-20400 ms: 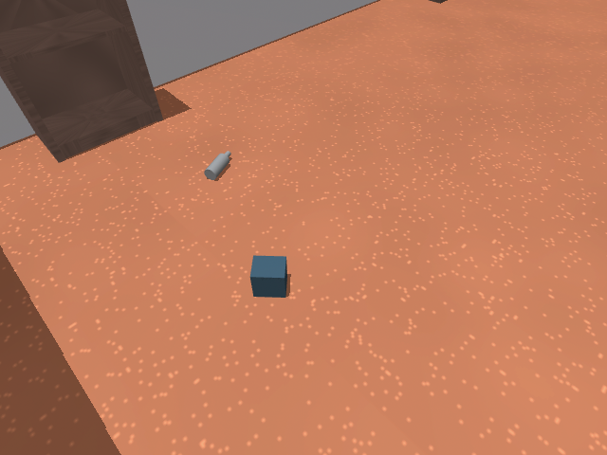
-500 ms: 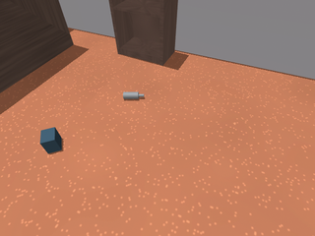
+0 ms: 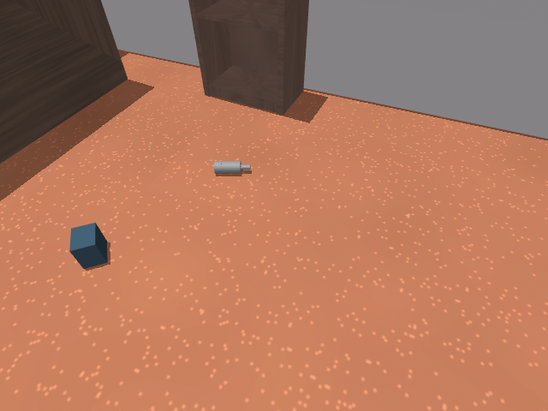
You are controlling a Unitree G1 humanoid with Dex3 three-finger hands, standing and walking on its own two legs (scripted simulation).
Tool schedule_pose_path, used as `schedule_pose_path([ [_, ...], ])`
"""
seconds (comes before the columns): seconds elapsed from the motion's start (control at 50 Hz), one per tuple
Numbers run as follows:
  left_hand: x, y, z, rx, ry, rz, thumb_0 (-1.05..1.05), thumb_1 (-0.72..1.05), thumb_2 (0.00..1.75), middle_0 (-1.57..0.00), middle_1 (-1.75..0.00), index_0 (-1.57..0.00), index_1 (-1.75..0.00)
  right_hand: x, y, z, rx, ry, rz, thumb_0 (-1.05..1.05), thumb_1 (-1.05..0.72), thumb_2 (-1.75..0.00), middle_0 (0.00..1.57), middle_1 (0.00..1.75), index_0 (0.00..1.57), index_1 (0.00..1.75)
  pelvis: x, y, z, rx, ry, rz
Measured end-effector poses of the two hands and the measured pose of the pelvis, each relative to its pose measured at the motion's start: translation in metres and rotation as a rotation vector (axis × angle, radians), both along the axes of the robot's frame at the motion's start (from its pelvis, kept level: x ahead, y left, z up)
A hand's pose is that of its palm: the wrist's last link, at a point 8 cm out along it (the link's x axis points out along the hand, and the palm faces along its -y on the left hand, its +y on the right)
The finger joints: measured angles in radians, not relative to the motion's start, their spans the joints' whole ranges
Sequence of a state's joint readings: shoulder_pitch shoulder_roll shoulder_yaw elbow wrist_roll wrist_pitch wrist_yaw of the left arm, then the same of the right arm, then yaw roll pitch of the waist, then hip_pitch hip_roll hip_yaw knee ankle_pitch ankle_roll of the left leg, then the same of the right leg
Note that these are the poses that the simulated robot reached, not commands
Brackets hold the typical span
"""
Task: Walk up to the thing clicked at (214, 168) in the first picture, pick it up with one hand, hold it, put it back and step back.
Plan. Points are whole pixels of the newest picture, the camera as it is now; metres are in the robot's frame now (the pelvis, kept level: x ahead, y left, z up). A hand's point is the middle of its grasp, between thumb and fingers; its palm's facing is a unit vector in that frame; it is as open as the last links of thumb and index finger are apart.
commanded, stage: stand
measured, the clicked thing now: (232, 167) +1.46 +0.26 -0.75
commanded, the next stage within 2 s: walk up in 0.66 s
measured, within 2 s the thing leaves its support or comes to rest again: neither
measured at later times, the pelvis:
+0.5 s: pelvis +0.00 +0.00 +0.00, yaw +0 degrees
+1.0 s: pelvis +0.06 +0.06 -0.03, yaw +3 degrees
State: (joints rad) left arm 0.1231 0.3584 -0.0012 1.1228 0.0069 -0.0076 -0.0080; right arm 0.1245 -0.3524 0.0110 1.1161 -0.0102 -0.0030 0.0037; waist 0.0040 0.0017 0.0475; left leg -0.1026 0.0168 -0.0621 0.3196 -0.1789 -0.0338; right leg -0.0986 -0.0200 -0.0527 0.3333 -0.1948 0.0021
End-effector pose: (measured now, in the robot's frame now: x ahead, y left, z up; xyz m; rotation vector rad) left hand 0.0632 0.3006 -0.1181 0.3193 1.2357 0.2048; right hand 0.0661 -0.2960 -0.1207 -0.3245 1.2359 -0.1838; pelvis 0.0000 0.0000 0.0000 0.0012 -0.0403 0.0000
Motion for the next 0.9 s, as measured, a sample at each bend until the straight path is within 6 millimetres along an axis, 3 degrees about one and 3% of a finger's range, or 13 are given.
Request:
schedule_pose_path([
  [0.7,0.002,0.001,0.001,-0.013,-0.022,0.001,0.0,0.9,0.9,-0.2,-0.3,-0.2,-0.3,-0.004,-0.002,0.001,0.011,-0.009,-0.009,0.0,-0.9,-0.9,0.21,0.3,0.2,0.3,0.0,0.0,0.0,-0.002,0.002,0.003],
  [0.78,-0.003,0.016,0.004,-0.013,-0.078,0.037,0.0,0.9,0.9,-0.21,-0.3,-0.2,-0.3,0.005,-0.008,0.006,-0.01,0.004,0.026,0.01,-0.9,-0.9,0.21,0.3,0.2,0.3,0.008,0.005,-0.003,-0.003,0.012,0.035],
  [0.9,-0.022,0.059,0.001,0.014,-0.016,0.092,0.0,0.9,0.9,-0.21,-0.3,-0.2,-0.3,0.051,-0.002,0.02,-0.05,-0.038,0.072,0.01,-0.9,-0.9,0.21,0.3,0.2,0.3,0.033,0.03,-0.007,-0.02,0.002,0.057],
])
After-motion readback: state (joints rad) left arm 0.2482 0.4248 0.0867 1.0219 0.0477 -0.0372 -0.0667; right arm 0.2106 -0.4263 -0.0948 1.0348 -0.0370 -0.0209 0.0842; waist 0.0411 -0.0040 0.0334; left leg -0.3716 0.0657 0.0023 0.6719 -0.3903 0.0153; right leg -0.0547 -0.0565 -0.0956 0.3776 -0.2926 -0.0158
